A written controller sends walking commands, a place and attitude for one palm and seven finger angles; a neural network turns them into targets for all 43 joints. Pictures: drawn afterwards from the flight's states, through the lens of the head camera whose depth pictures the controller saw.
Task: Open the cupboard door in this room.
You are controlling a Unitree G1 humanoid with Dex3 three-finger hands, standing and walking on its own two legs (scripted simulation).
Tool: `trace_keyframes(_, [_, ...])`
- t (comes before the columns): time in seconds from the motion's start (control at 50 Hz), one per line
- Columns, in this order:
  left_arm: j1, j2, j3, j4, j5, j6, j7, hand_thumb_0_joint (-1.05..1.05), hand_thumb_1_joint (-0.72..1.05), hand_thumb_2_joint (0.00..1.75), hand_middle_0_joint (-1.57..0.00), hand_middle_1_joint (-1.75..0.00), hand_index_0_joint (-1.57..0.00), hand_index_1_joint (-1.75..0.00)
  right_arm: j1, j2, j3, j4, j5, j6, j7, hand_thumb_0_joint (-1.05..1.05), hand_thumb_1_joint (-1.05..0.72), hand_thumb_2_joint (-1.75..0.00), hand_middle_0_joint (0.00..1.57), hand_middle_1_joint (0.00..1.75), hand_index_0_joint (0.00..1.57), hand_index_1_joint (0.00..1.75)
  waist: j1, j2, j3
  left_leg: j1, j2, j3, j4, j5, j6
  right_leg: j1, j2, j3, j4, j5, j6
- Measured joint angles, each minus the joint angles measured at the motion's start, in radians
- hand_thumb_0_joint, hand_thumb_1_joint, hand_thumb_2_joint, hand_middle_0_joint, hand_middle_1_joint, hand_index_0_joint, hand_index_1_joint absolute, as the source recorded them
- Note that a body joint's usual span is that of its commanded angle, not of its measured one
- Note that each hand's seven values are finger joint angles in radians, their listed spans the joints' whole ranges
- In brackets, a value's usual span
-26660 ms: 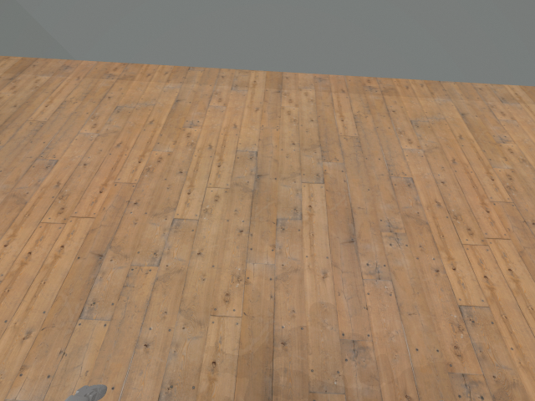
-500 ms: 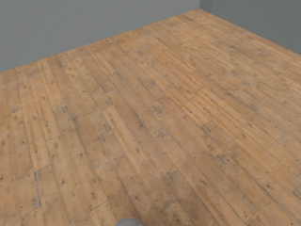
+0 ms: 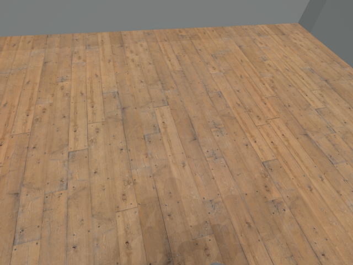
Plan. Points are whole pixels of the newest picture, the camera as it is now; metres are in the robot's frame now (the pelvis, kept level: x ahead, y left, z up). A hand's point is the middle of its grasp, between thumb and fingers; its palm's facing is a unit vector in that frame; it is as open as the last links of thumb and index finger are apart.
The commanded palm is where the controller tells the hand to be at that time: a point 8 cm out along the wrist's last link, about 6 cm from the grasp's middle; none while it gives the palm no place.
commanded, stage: turn or walk to find it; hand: left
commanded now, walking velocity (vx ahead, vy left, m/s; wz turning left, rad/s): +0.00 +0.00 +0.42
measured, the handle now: out of the picture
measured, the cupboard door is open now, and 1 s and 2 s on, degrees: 0 0 0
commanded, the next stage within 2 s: stand and wait in 1.40 s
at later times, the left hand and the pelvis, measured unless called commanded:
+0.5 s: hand out of the picture +0.02 +0.16 -0.15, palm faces +0.22 -0.94 -0.26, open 7.4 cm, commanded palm none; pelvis -0.02 -0.05 +0.00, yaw +14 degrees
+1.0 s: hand out of the picture -0.13 +0.21 -0.17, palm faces +0.47 -0.85 -0.23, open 7.4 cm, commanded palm none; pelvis -0.07 +0.00 +0.01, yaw +26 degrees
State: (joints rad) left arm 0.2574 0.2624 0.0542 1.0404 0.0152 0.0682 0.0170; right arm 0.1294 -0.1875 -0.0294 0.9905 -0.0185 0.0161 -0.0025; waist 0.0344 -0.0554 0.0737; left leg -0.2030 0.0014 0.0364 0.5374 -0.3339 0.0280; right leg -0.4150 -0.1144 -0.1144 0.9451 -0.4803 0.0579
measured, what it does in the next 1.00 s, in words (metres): steps on the spot, turning left: right foot, then left foot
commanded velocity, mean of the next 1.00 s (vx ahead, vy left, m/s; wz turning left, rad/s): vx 0.00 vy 0.00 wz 0.42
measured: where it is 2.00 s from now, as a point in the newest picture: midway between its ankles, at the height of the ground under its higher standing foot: outside the picture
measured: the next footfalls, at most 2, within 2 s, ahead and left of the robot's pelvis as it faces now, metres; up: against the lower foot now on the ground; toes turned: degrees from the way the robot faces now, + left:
right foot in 0.32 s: +0.04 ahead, -0.14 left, +0.00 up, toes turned +4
left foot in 0.76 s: -0.07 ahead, +0.09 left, +0.00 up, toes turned +25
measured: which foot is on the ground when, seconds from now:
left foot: down 0.00-0.34, up 0.36-0.74, down 0.76-1.00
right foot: up 0.00-0.30, down 0.32-0.76, up 0.78-1.00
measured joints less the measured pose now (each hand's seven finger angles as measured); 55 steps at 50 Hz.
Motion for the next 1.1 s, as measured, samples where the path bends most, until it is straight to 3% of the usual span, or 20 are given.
trace_keyframes(0.06, [-0.028, 0.006, 0.001, -0.012, -0.003, -0.008, -0.005, 0.01, 0.91, 0.90, -0.19, -0.30, -0.20, -0.30, 0.006, 0.007, 0.005, 0.003, 0.000, -0.002, -0.005, 0.00, -0.91, -0.90, 0.20, 0.30, 0.20, 0.30, -0.002, 0.011, -0.003, 0.013, -0.005, -0.029, -0.047, 0.037, 0.003, -0.031, 0.018, 0.042, 0.087, 0.036, 0.017])
trace_keyframes(0.14, [-0.065, 0.002, -0.002, -0.038, -0.005, -0.015, -0.006, 0.01, 0.91, 0.90, -0.19, -0.30, -0.20, -0.30, 0.017, 0.010, 0.001, 0.001, -0.001, -0.003, -0.004, 0.00, -0.90, -0.90, 0.21, 0.30, 0.20, 0.30, -0.012, 0.022, -0.002, 0.015, -0.015, -0.058, -0.078, 0.066, 0.002, -0.027, 0.028, 0.069, 0.063, 0.046, 0.031])
trace_keyframes(0.24, [-0.118, -0.019, -0.010, -0.069, -0.011, -0.022, -0.005, 0.01, 0.91, 0.90, -0.19, -0.30, -0.20, -0.30, 0.040, 0.000, -0.012, -0.003, -0.006, 0.006, -0.001, 0.00, -0.90, -0.90, 0.21, 0.30, 0.20, 0.30, -0.042, 0.047, 0.004, -0.014, -0.026, -0.102, -0.060, 0.075, -0.011, 0.034, 0.052, 0.075, -0.111, 0.027, 0.028])
trace_keyframes(0.3, [-0.136, -0.034, -0.017, -0.089, -0.014, -0.037, -0.006, 0.01, 0.91, 0.90, -0.19, -0.30, -0.20, -0.30, 0.059, -0.013, -0.022, -0.001, -0.006, 0.015, 0.001, 0.00, -0.90, -0.90, 0.21, 0.30, 0.20, 0.30, -0.055, 0.064, 0.002, -0.047, -0.036, -0.129, -0.021, 0.066, -0.028, 0.105, 0.072, 0.064, -0.285, 0.101, 0.018])
trace_keyframes(0.34, [-0.137, -0.047, -0.021, -0.100, -0.009, -0.057, -0.004, 0.00, 0.91, 0.90, -0.19, -0.30, -0.20, -0.30, 0.073, -0.026, -0.030, 0.000, 0.001, 0.019, 0.003, 0.00, -0.90, -0.90, 0.21, 0.30, 0.20, 0.30, -0.057, 0.082, -0.001, -0.084, -0.041, -0.143, 0.042, 0.044, -0.039, 0.148, 0.080, 0.044, -0.389, 0.189, -0.012])
trace_keyframes(0.4, [-0.128, -0.073, -0.029, -0.112, -0.003, -0.069, -0.003, 0.00, 0.90, 0.90, -0.20, -0.30, -0.20, -0.30, 0.081, -0.046, -0.046, 0.006, 0.000, 0.041, 0.004, 0.00, -0.90, -0.90, 0.21, 0.30, 0.20, 0.30, -0.065, 0.101, 0.010, -0.181, -0.054, -0.128, 0.314, -0.128, -0.041, 0.149, 0.068, 0.006, -0.364, 0.177, -0.076])
trace_keyframes(0.46, [-0.104, -0.089, -0.032, -0.112, -0.001, -0.065, -0.001, 0.00, 0.90, 0.90, -0.20, -0.30, -0.20, -0.30, 0.082, -0.060, -0.055, 0.016, -0.004, 0.055, 0.013, 0.00, -0.91, -0.90, 0.20, 0.30, 0.20, 0.30, -0.064, 0.103, 0.015, -0.256, -0.040, -0.098, 0.556, -0.092, -0.052, 0.171, 0.054, -0.019, -0.395, 0.188, -0.086])
trace_keyframes(0.52, [-0.081, -0.096, -0.033, -0.101, 0.002, -0.062, 0.002, 0.00, 0.90, 0.90, -0.20, -0.30, -0.20, -0.30, 0.087, -0.064, -0.056, 0.020, -0.005, 0.057, 0.018, 0.00, -0.91, -0.90, 0.20, 0.30, 0.20, 0.30, -0.065, 0.095, 0.014, -0.266, -0.010, -0.078, 0.615, -0.055, -0.070, 0.185, 0.040, -0.044, -0.422, 0.203, -0.085])
trace_keyframes(0.6, [-0.054, -0.092, -0.031, -0.088, 0.006, -0.063, 0.000, 0.00, 0.90, 0.90, -0.20, -0.30, -0.20, -0.30, 0.084, -0.058, -0.048, 0.031, -0.003, 0.060, 0.020, 0.00, -0.91, -0.90, 0.20, 0.30, 0.20, 0.30, -0.052, 0.070, 0.017, -0.211, 0.019, -0.055, 0.500, -0.089, -0.084, 0.189, 0.017, -0.074, -0.436, 0.212, -0.081])
trace_keyframes(0.7, [-0.027, -0.065, -0.020, -0.070, 0.011, -0.062, -0.003, 0.00, 0.90, 0.90, -0.20, -0.30, -0.20, -0.30, 0.051, -0.044, -0.030, 0.032, 0.007, 0.050, 0.017, 0.00, -0.91, -0.90, 0.20, 0.30, 0.20, 0.30, -0.020, 0.035, 0.026, -0.118, 0.028, -0.010, 0.273, -0.132, -0.077, 0.171, -0.017, -0.110, -0.411, 0.209, -0.062])
trace_keyframes(0.76, [-0.006, -0.040, -0.011, -0.054, 0.006, -0.052, -0.004, 0.00, 0.90, 0.90, -0.20, -0.30, -0.20, -0.30, 0.032, -0.040, -0.021, 0.013, 0.009, 0.030, 0.018, 0.00, -0.91, -0.90, 0.20, 0.30, 0.20, 0.30, -0.015, 0.022, 0.020, -0.037, 0.025, 0.023, 0.064, -0.020, -0.064, 0.143, -0.039, -0.134, -0.354, 0.188, -0.037])
trace_keyframes(0.8, [0.000, -0.014, -0.002, -0.042, -0.001, -0.031, -0.002, 0.01, 0.90, 0.90, -0.20, -0.30, -0.20, -0.30, 0.018, -0.027, -0.019, 0.003, 0.005, 0.014, 0.018, 0.00, -0.91, -0.90, 0.20, 0.30, 0.20, 0.30, -0.008, -0.006, 0.019, -0.036, 0.004, 0.025, 0.046, -0.010, -0.019, 0.095, -0.052, -0.094, -0.249, 0.091, -0.019])
trace_keyframes(0.84, [-0.005, 0.002, 0.003, -0.024, -0.001, -0.005, 0.004, 0.01, 0.90, 0.90, -0.20, -0.30, -0.20, -0.30, 0.011, -0.013, -0.012, -0.006, 0.001, 0.003, 0.011, 0.00, -0.91, -0.90, 0.20, 0.30, 0.20, 0.30, -0.005, -0.014, 0.018, -0.037, -0.002, 0.018, 0.050, -0.008, 0.002, 0.043, -0.022, -0.020, -0.102, -0.011, -0.006])
trace_keyframes(0.92, [-0.027, 0.014, 0.008, -0.012, -0.003, 0.000, -0.003, 0.01, 0.91, 0.90, -0.19, -0.30, -0.20, -0.30, 0.013, 0.000, -0.001, -0.009, 0.000, -0.004, -0.004, 0.00, -0.91, -0.90, 0.20, 0.30, 0.20, 0.30, -0.007, 0.004, 0.009, -0.011, -0.007, -0.020, -0.028, 0.047, 0.014, -0.028, 0.018, 0.047, 0.095, 0.033, 0.012])
trace_keyframes(1.0, [-0.050, 0.013, 0.005, -0.026, -0.004, -0.012, -0.007, 0.01, 0.91, 0.90, -0.19, -0.30, -0.20, -0.30, 0.022, 0.008, 0.003, -0.007, 0.002, -0.006, -0.005, 0.00, -0.90, -0.90, 0.21, 0.30, 0.20, 0.30, -0.007, 0.014, 0.002, 0.006, -0.021, -0.047, -0.088, 0.090, 0.018, -0.045, 0.024, 0.073, 0.129, 0.077, 0.028])
trace_keyframes(1.1, [-0.092, -0.003, -0.001, -0.047, -0.006, -0.013, -0.005, 0.01, 0.91, 0.90, -0.19, -0.30, -0.20, -0.30, 0.043, 0.012, -0.005, -0.010, -0.002, -0.003, -0.001, 0.00, -0.90, -0.90, 0.21, 0.30, 0.20, 0.30, -0.028, 0.028, 0.000, -0.003, -0.040, -0.082, -0.101, 0.113, 0.015, -0.018, 0.035, 0.088, 0.045, 0.057, 0.035])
